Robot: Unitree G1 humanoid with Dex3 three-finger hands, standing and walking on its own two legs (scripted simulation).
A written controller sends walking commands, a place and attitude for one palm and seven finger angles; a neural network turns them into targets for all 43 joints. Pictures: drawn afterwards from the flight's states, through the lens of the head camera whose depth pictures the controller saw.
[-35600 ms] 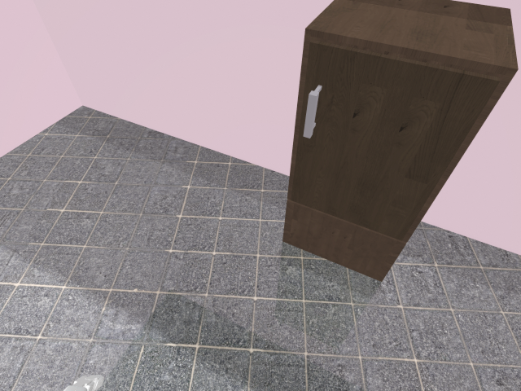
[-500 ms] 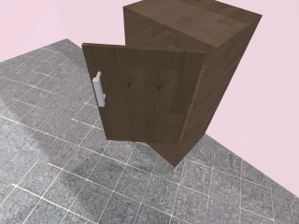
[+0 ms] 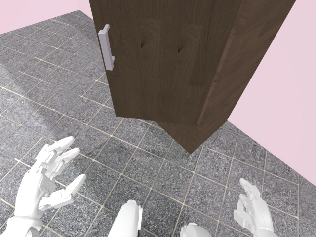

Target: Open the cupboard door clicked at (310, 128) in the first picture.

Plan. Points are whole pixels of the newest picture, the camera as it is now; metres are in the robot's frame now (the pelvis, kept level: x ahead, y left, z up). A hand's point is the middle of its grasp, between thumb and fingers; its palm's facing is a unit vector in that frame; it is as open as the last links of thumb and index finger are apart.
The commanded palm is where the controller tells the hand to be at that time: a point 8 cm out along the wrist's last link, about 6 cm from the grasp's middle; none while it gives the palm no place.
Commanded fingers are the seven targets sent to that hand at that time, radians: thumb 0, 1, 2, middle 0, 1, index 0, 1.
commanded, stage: raise the hand with hooked fingers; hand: left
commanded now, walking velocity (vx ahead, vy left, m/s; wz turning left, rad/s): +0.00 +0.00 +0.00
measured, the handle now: (108, 48) +0.64 +0.24 +0.09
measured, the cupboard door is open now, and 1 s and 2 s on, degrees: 40 40 40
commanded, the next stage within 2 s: move the hooked fingers beside the handle in 1.54 s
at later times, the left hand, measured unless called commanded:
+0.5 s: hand (59, 154) +0.27 +0.26 +0.07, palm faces -0.01 -1.00 -0.04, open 12.4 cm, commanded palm +0.25 +0.31 +0.08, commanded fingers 0.00 -0.36 0.36 -0.29 -1.11 -0.29 -1.11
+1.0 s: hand (41, 133) +0.30 +0.30 +0.10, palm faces +0.00 -1.00 -0.04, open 13.9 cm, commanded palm +0.28 +0.35 +0.10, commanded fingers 0.00 -0.50 0.30 -0.30 -1.20 -0.30 -1.20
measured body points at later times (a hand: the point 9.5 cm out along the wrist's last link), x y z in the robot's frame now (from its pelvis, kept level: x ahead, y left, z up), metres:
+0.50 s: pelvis +0.02 +0.03 +0.02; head +0.08 +0.05 +0.47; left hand +0.26 +0.31 +0.07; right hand +0.16 -0.24 -0.05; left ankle +0.09 +0.13 -0.63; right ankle +0.00 -0.10 -0.63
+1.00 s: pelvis +0.02 +0.04 +0.04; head +0.08 +0.05 +0.48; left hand +0.29 +0.36 +0.10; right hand +0.18 -0.21 -0.04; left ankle +0.09 +0.13 -0.63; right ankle +0.00 -0.10 -0.63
